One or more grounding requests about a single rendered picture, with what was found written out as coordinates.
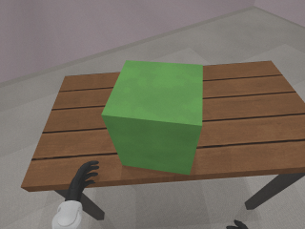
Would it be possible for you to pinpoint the table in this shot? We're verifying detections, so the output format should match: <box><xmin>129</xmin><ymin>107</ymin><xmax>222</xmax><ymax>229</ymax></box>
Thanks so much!
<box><xmin>21</xmin><ymin>60</ymin><xmax>305</xmax><ymax>220</ymax></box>

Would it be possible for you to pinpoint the right robot hand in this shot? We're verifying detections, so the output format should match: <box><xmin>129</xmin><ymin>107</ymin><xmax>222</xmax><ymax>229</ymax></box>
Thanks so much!
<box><xmin>226</xmin><ymin>219</ymin><xmax>249</xmax><ymax>229</ymax></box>

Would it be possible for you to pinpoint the left robot forearm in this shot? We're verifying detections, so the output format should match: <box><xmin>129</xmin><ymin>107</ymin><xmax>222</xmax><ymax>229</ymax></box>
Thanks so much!
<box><xmin>51</xmin><ymin>200</ymin><xmax>83</xmax><ymax>229</ymax></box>

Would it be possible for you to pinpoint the left robot hand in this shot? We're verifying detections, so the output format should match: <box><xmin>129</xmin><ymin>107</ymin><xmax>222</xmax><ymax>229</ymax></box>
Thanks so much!
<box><xmin>65</xmin><ymin>160</ymin><xmax>99</xmax><ymax>202</ymax></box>

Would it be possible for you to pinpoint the carton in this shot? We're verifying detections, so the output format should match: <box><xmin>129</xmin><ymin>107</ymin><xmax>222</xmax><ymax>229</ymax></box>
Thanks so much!
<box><xmin>101</xmin><ymin>60</ymin><xmax>203</xmax><ymax>176</ymax></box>

